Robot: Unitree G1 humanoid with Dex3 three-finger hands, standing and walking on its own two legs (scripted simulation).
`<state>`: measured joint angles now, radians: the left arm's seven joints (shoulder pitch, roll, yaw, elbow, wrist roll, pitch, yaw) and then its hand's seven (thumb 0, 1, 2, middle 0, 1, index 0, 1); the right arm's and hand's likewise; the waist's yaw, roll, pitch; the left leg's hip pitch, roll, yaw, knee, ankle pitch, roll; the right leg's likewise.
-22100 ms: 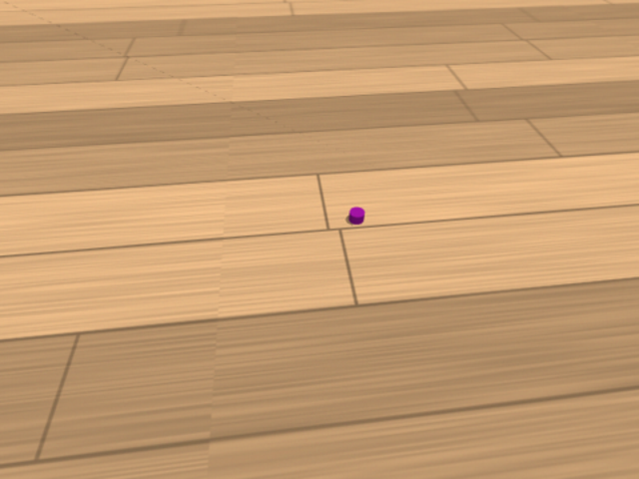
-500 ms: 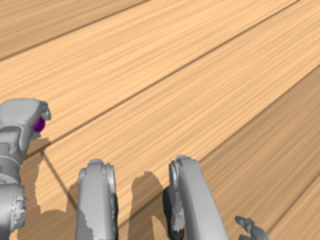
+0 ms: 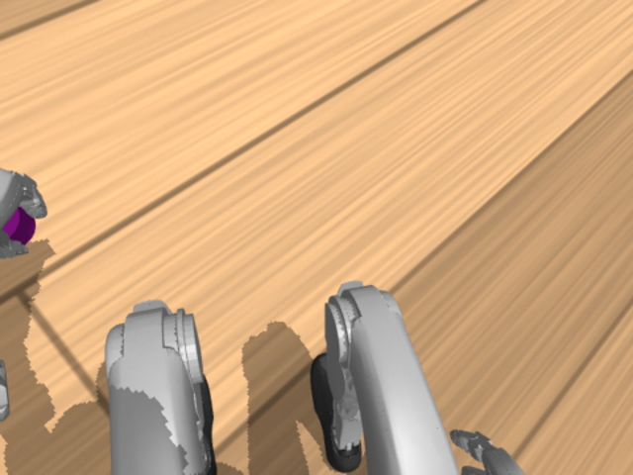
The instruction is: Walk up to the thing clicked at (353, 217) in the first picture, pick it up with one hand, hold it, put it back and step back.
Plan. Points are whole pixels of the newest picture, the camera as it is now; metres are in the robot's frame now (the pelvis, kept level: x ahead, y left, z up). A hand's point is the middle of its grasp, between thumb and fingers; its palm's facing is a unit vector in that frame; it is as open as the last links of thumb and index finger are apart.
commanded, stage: crouch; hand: left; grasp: from above
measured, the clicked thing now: out of the picture +0.43 +0.38 -0.20
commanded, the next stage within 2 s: lower in 0.26 s
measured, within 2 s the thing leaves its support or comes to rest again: rests again in 1.52 s
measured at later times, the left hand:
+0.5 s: hand (6, 228) +0.42 +0.37 -0.21, palm faces -0.48 -0.11 -0.87, open 6.7 cm
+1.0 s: hand (32, 238) +0.42 +0.36 -0.27, palm faces -0.46 -0.13 -0.88, open 6.8 cm
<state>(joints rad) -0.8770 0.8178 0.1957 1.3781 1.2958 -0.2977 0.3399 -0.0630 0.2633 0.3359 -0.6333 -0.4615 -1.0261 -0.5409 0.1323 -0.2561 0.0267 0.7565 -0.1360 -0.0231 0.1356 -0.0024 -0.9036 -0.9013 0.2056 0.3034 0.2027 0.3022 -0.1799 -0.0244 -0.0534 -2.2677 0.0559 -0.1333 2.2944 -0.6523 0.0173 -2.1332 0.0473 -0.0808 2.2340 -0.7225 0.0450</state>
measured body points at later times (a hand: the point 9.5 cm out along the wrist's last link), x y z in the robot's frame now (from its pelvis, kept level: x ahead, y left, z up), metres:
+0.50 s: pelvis +0.00 +0.00 -0.04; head +0.25 +0.09 +0.33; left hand +0.45 +0.37 -0.16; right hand +0.09 -0.28 -0.14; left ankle +0.08 +0.13 -0.33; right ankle +0.09 -0.13 -0.33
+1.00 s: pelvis +0.01 +0.00 -0.07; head +0.26 +0.11 +0.29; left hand +0.44 +0.37 -0.22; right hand +0.09 -0.27 -0.16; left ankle +0.08 +0.13 -0.33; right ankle +0.09 -0.13 -0.33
